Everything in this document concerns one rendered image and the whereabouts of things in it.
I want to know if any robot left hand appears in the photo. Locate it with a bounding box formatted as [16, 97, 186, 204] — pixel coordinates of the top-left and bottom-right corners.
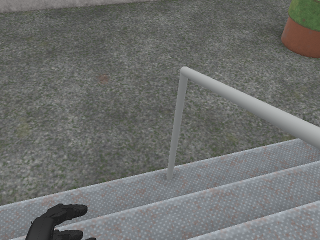
[25, 203, 96, 240]

